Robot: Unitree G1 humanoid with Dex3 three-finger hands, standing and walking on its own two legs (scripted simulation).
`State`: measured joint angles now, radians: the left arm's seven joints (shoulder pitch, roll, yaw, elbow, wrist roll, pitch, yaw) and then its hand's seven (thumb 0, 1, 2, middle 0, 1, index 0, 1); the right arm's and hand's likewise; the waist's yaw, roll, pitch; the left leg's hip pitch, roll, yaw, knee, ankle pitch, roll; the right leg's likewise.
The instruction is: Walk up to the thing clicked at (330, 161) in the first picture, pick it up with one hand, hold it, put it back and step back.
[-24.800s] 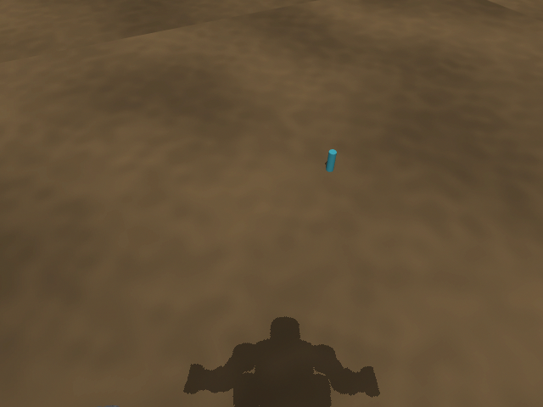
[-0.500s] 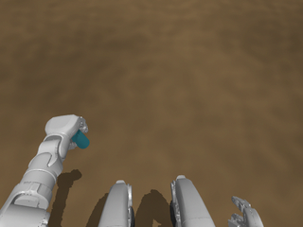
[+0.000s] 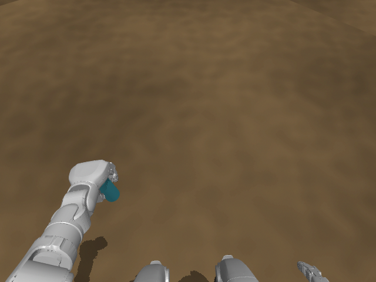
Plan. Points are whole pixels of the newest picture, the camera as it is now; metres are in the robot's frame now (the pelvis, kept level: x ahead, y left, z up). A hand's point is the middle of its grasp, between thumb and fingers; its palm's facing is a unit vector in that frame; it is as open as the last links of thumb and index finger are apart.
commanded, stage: lift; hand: left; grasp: from above
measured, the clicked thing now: (105, 187) +0.36 +0.22 -0.11
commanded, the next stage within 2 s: hold in 0.10 s
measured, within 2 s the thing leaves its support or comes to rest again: neither
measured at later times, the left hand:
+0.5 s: hand (90, 176) +0.35 +0.23 -0.02, palm faces -0.43 -0.06 -0.90, open 6.8 cm
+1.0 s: hand (92, 180) +0.32 +0.21 +0.01, palm faces -0.45 -0.05 -0.89, open 6.8 cm
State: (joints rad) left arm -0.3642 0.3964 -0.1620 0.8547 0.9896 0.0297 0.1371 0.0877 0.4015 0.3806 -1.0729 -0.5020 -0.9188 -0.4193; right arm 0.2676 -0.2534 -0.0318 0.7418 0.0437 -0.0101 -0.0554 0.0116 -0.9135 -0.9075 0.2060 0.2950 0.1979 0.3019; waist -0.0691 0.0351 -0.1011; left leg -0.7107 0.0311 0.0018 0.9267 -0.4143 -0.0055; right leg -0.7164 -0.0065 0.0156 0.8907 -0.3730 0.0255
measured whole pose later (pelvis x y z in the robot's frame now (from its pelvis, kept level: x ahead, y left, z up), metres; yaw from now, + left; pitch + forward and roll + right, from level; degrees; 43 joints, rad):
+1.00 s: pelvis +0.02 +0.00 +0.04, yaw -1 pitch +3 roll +0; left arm -0.26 0.39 -0.20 0.64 0.99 0.01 -0.05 0.12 0.44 0.32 -1.14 -0.46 -0.93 -0.38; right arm 0.22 -0.26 -0.04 0.68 0.06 0.05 -0.05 0.01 -0.91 -0.90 0.20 0.29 0.20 0.30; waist -0.01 0.05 -0.05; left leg -0.34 0.02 0.03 0.58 -0.30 -0.01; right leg -0.37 -0.01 0.04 0.59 -0.27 0.02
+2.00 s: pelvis +0.02 +0.00 +0.05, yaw -1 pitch +0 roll +0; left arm -0.23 0.40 -0.21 0.55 0.97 0.02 -0.10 0.11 0.44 0.34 -1.07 -0.50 -0.92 -0.39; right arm 0.18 -0.26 -0.01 0.66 0.08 0.06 -0.07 0.01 -0.91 -0.91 0.20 0.29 0.20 0.30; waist 0.02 0.06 -0.01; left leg -0.23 0.02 0.04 0.47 -0.25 -0.01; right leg -0.27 -0.02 0.04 0.49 -0.23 0.02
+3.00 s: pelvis -0.03 +0.01 -0.13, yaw +0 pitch +29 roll -2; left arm -0.66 0.42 -0.07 1.19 1.17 -0.04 0.37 0.11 0.51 0.25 -1.08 -0.49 -0.91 -0.39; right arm 0.25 -0.26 -0.08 0.75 -0.03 0.02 -0.02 0.01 -0.91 -0.90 0.20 0.29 0.20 0.30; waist -0.14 0.04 -0.20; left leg -1.46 0.02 -0.02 1.53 -0.59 0.01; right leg -1.45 -0.01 0.02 1.48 -0.54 0.04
